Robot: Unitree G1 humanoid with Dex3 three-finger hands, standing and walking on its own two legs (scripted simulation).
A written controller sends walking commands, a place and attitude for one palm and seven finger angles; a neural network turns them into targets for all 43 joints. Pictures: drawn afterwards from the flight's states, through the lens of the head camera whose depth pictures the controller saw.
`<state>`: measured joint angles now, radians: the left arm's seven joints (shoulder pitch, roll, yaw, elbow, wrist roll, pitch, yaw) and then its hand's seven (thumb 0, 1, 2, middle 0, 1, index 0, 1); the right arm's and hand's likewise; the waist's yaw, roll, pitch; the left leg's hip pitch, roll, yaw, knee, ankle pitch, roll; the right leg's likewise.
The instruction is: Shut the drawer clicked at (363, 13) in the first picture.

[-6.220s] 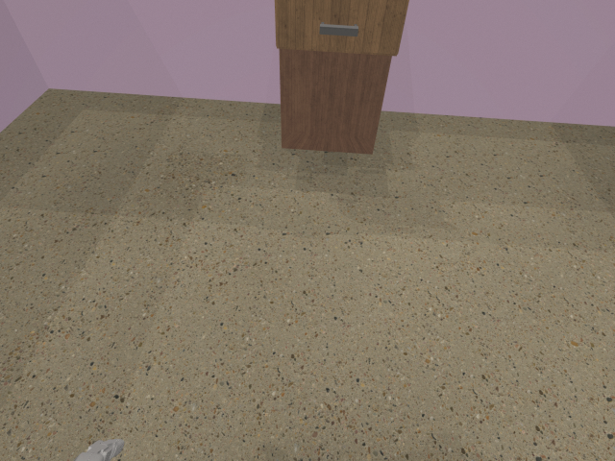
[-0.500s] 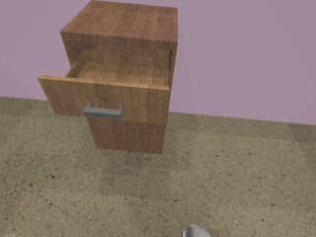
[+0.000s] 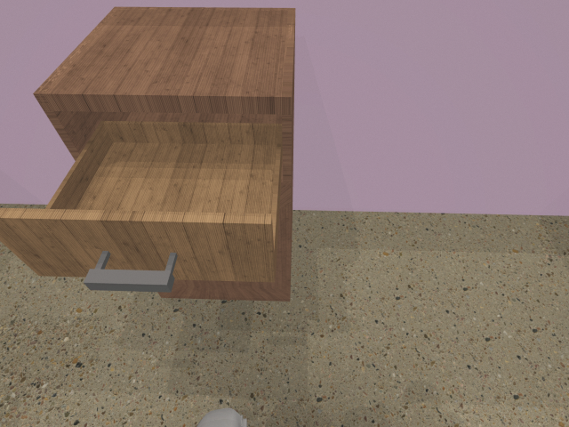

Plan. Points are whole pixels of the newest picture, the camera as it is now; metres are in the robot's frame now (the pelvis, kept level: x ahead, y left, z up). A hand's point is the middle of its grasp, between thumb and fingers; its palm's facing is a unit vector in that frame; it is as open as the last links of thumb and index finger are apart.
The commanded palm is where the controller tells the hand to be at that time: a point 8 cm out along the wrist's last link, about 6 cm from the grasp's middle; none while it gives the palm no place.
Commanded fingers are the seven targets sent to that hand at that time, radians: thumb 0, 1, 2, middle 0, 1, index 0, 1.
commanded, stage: come to a stop and stand still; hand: left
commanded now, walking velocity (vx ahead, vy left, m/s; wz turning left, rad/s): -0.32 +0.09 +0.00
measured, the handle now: (134, 268) +0.36 +0.27 -0.02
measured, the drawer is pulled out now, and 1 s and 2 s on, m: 0.28 0.28 0.28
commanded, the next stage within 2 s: look again from close up in 1.58 s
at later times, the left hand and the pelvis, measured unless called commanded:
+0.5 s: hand out of the picture +0.02 +0.21 -0.18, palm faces +0.00 -0.97 -0.26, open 7.4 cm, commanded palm none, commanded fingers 0.00 0.90 0.90 -0.20 -0.30 -0.20 -0.30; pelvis -0.01 +0.01 -0.01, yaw -4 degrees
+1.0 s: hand out of the picture -0.05 +0.16 -0.16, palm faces +0.05 -0.98 -0.21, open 7.4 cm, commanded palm none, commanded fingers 0.00 0.90 0.90 -0.20 -0.30 -0.20 -0.30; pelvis -0.02 +0.00 +0.01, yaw -3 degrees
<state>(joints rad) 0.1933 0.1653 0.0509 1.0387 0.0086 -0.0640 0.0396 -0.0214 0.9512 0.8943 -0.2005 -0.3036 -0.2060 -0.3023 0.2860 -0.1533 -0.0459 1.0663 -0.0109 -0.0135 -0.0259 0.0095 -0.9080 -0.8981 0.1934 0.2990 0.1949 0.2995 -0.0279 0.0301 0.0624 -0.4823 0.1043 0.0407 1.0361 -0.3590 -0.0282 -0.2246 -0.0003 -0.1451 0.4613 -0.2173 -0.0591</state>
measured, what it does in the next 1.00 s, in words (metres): steps on the spot: left foot, then right foot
